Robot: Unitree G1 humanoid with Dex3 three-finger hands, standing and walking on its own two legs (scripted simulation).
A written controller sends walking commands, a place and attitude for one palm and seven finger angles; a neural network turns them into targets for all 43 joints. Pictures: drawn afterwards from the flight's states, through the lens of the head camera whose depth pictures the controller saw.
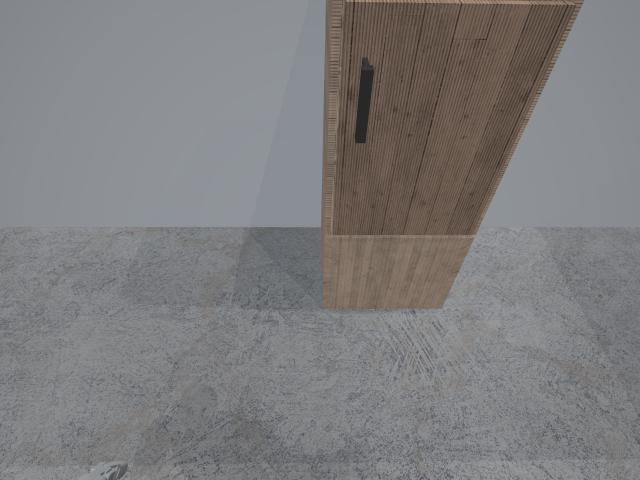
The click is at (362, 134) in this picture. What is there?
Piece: cupboard door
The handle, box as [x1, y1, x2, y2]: [355, 57, 373, 142]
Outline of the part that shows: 367,57 362,57 355,142 365,142 373,75 372,65 368,64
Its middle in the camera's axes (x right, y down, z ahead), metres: +0.08 -0.27 +0.77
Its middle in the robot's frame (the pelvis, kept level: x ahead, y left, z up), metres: +0.78 -0.04 +0.09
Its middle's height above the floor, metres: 0.86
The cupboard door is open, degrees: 0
